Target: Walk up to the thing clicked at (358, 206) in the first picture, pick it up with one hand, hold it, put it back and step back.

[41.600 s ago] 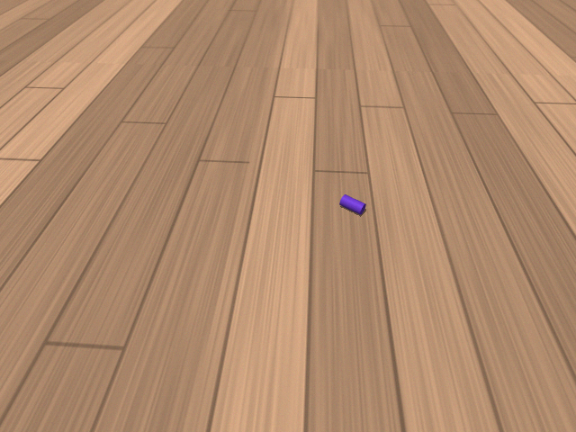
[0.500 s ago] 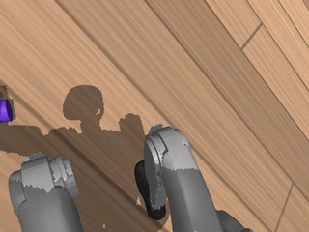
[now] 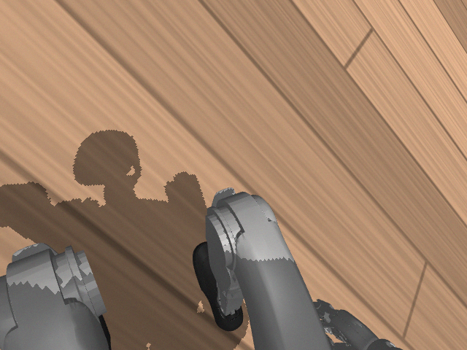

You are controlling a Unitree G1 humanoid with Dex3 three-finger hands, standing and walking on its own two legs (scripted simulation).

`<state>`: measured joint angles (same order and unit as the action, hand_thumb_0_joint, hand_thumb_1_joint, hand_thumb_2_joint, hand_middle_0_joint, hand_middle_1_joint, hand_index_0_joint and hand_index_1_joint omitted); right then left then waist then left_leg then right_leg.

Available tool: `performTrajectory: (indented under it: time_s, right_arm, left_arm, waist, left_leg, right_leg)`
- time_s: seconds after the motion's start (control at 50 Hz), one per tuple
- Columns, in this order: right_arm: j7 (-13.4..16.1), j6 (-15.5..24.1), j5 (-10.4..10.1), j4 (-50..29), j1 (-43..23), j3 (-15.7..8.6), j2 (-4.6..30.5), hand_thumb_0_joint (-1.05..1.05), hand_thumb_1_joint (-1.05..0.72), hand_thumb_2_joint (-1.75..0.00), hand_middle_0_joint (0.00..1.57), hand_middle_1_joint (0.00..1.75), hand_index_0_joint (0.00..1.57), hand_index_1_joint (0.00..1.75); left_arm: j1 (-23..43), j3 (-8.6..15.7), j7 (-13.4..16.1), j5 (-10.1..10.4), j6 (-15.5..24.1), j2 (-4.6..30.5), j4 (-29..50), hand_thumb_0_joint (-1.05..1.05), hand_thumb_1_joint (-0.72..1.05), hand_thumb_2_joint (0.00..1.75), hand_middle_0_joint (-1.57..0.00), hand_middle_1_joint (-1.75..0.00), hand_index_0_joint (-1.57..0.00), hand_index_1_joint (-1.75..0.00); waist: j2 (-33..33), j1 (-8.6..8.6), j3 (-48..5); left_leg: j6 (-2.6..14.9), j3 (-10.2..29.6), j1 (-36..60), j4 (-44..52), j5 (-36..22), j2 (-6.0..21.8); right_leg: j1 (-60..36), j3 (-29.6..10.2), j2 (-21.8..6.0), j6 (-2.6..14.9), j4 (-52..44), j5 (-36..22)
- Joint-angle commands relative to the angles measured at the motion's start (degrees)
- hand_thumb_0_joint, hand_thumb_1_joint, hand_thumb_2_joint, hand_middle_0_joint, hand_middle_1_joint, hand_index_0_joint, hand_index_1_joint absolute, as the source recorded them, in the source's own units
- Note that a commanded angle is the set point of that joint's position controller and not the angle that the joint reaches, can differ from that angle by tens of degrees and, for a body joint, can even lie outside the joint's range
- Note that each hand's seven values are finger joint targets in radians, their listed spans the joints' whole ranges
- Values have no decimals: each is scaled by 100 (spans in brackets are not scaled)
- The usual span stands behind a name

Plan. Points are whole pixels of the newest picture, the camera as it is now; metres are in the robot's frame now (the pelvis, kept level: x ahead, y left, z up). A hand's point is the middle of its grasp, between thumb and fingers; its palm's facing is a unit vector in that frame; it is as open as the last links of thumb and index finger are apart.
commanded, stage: close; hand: left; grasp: from above
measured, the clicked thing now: out of the picture +0.43 +0.32 -0.27
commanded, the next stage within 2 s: settle in 1.64 s
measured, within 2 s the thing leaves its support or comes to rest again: neither
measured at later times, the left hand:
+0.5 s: hand out of the picture +0.40 +0.30 -0.24, palm faces -0.37 -0.04 -0.93, open 9.7 cm
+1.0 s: hand out of the picture +0.40 +0.33 -0.24, palm faces -0.50 -0.16 -0.85, open 8.7 cm
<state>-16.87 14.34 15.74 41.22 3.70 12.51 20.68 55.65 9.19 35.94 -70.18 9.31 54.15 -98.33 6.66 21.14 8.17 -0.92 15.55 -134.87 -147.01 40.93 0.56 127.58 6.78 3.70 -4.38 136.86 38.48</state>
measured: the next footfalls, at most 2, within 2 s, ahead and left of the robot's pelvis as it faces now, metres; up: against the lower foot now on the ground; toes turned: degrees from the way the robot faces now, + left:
none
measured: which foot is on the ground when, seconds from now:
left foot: down 0.00-1.00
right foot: down 0.00-1.00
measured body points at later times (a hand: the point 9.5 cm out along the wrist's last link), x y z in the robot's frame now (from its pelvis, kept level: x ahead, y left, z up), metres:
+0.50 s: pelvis -0.01 +0.00 +0.00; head +0.24 +0.13 +0.35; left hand +0.41 +0.30 -0.19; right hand +0.09 -0.26 -0.06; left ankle +0.06 +0.13 -0.27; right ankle +0.12 -0.13 -0.26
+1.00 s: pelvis +0.00 +0.00 +0.00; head +0.25 +0.13 +0.35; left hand +0.43 +0.34 -0.19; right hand +0.07 -0.25 -0.07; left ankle +0.06 +0.13 -0.27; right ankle +0.12 -0.13 -0.26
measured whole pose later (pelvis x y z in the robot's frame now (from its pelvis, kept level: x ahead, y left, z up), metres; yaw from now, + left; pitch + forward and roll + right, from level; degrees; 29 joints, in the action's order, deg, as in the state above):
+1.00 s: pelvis +0.00 +0.00 +0.00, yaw +0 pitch +26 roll -15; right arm -16.0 10.3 16.5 40.2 4.6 15.4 18.2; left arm 51.4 5.3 30.9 -72.0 19.6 54.4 -93.0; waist 5.4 18.1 8.9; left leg -1.4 16.5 -133.5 -147.4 41.4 0.1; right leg 125.9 7.6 3.4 -4.6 136.9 39.0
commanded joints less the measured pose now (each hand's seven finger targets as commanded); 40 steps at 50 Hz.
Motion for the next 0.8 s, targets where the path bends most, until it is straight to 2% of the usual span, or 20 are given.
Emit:
performTrajectory:
  time_s: [0.0,0.02,0.04,0.1,0.14,0.16,0.2,0.22,0.3,0.34,0.36,0.42,0.44,0.5,0.56,0.6,0.62,0.66,0.7,0.78]
  right_arm:
    - [127,-76,-30,-28,838,-436,1731,0,-90,-90,20,30,20,30]
    - [156,-134,-22,-38,862,-463,1786,0,-90,-90,20,30,20,30]
    - [146,-176,7,-60,913,-467,1806,0,-90,-90,20,30,20,30]
    - [167,-299,2,-11,1034,-379,1721,0,-89,-90,20,30,20,30]
    - [179,-370,29,-35,1079,-317,1730,0,-89,-90,20,30,20,30]
    - [204,-413,27,-32,1073,-323,1791,0,-89,-90,20,30,20,30]
    - [234,-450,92,9,963,-323,1803,0,-88,-90,20,30,20,30]
    - [222,-441,126,25,947,-284,1737,0,-88,-90,20,30,20,30]
    - [296,-388,205,157,679,-336,1710,0,-88,-89,20,30,20,30]
    - [324,-343,229,291,633,-394,1686,0,-88,-89,20,30,20,30]
    - [310,-291,203,259,575,-445,1678,0,-88,-89,20,30,20,30]
    - [215,-148,196,247,586,-493,1693,0,-88,-89,20,30,20,30]
    - [218,-112,113,270,548,-520,1690,0,-88,-89,20,30,20,30]
    - [120,20,58,192,573,-523,1714,0,-89,-90,20,30,20,30]
    - [75,82,-35,134,750,-502,1809,0,-89,-90,20,30,20,30]
    - [72,135,-83,107,858,-492,1899,0,-89,-90,20,30,20,30]
    - [47,144,-55,104,890,-462,1859,0,-89,-90,20,30,20,30]
    - [75,106,-43,123,830,-454,1786,0,-89,-90,20,30,20,30]
    - [72,86,30,67,864,-448,1702,0,-89,-90,20,30,20,30]
    - [108,-103,28,54,864,-424,1704,0,-90,-90,20,30,20,30]
  left_arm:
    - [887,2,-408,85,386,1348,915,0,-6,60,-40,-71,-42,-68]
    - [763,-85,-500,92,523,1212,996,0,-5,60,-41,-68,-43,-66]
    - [815,-303,-598,28,666,977,1112,0,-4,60,-43,-67,-44,-65]
    - [837,-385,-594,-30,1083,985,1411,0,4,56,-47,-64,-49,-62]
    - [799,-333,-447,-122,1306,1000,1374,0,7,57,-49,-63,-51,-61]
    - [767,-201,-310,-183,1419,1083,1398,0,9,54,-50,-60,-52,-58]
    - [729,-231,-39,-337,1563,1009,1217,0,15,53,-54,-59,-57,-56]
    - [628,-224,114,-499,1564,1079,1016,0,17,52,-55,-58,-57,-56]
    - [665,-379,798,-928,1333,1175,913,0,22,42,-58,-51,-61,-48]
    - [699,-466,1099,-999,1088,1098,948,0,23,40,-60,-48,-62,-45]
    - [785,-564,1186,-1006,946,1023,951,0,25,39,-61,-46,-64,-43]
    - [1017,-618,1386,-766,525,837,997,0,26,37,-62,-45,-65,-42]
    - [1061,-619,1404,-668,393,858,956,0,25,38,-62,-44,-64,-41]
    - [1270,-645,1271,-399,61,745,841,0,26,38,-64,-41,-66,-39]
    - [1405,-487,982,-184,-66,948,712,0,29,34,-66,-40,-69,-37]
    - [1367,56,777,-144,-49,1562,613,0,29,33,-66,-41,-69,-38]
    - [1253,159,622,-124,-9,1583,522,0,31,32,-68,-40,-71,-37]
    - [1160,180,328,-93,102,1548,462,0,31,33,-69,-40,-72,-38]
    - [1055,57,11,-58,225,1315,557,0,31,30,-68,-43,-71,-39]
    - [696,-167,-428,-42,551,1205,840,0,32,33,-70,-43,-73,-40]
  waist:
    - [-3086,-45,-3728]
    - [-3034,-45,-3753]
    - [-3078,87,-3679]
    - [-2849,79,-3809]
    - [-2621,97,-3754]
    - [-2611,56,-3802]
    - [-2472,46,-3617]
    - [-2541,24,-3572]
    - [-2453,2,-3229]
    - [-2435,18,-3144]
    - [-2512,69,-3135]
    - [-2562,144,-3197]
    - [-2607,111,-3233]
    - [-2615,148,-3362]
    - [-2612,147,-3563]
    - [-2703,32,-3608]
    - [-2746,-3,-3562]
    - [-2850,-25,-3628]
    - [-3057,44,-3637]
    - [-3064,-43,-3698]
  left_leg:
    - [27,-660,3087,1627,-1427,98]
    - [17,-653,3071,1622,-1477,89]
    - [2,-660,3160,1566,-1571,90]
    - [20,-653,3129,1445,-1683,101]
    - [48,-641,3110,1387,-1619,102]
    - [43,-618,3132,1405,-1632,106]
    - [59,-628,3000,1387,-1401,106]
    - [59,-659,3071,1404,-1367,119]
    - [68,-771,2886,1556,-752,137]
    - [22,-758,2850,1718,-589,170]
    - [0,-776,2884,1726,-557,170]
    - [8,-735,2826,1727,-556,187]
    - [18,-740,2793,1723,-521,197]
    - [68,-661,2792,1642,-527,198]
    - [120,-667,2797,1553,-848,189]
    - [103,-641,2826,1516,-1193,171]
    - [100,-660,2788,1518,-1247,144]
    - [66,-661,2855,1558,-1282,131]
    - [50,-684,3002,1587,-1285,111]
    - [36,-658,3031,1654,-1388,100]
  right_leg:
    - [-1972,845,125,565,-984,-1524]
    - [-1999,869,132,572,-1016,-1545]
    - [-1994,892,136,564,-992,-1622]
    - [-2235,923,164,556,-1049,-1767]
    - [-2248,964,168,539,-1072,-1727]
    - [-2214,996,176,543,-1068,-1736]
    - [-2021,1014,200,528,-1053,-1545]
    - [-2021,998,212,508,-1014,-1538]
    - [-1757,889,245,519,-1183,-973]
    - [-1692,886,286,546,-1302,-756]
    - [-1606,865,278,547,-1284,-726]
    - [-1509,838,236,516,-1300,-786]
    - [-1557,782,236,529,-1310,-785]
    - [-1461,740,152,515,-1198,-938]
    - [-1628,725,168,507,-1177,-1253]
    - [-1733,756,86,509,-1009,-1511]
    - [-1735,763,78,517,-956,-1485]
    - [-1809,787,101,546,-927,-1459]
    - [-1921,812,116,526,-923,-1464]
    - [-1966,879,144,542,-1000,-1504]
